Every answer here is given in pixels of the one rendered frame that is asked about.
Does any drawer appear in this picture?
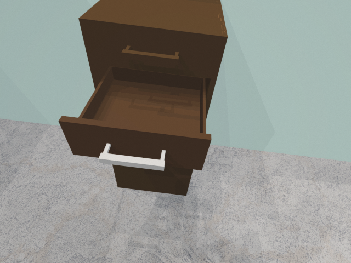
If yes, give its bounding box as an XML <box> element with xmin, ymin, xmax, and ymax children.
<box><xmin>59</xmin><ymin>66</ymin><xmax>211</xmax><ymax>170</ymax></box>

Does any handle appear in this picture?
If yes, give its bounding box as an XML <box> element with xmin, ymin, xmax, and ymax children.
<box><xmin>121</xmin><ymin>49</ymin><xmax>179</xmax><ymax>65</ymax></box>
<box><xmin>98</xmin><ymin>143</ymin><xmax>166</xmax><ymax>171</ymax></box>

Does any cabinet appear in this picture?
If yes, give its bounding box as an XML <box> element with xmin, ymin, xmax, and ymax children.
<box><xmin>78</xmin><ymin>0</ymin><xmax>228</xmax><ymax>196</ymax></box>

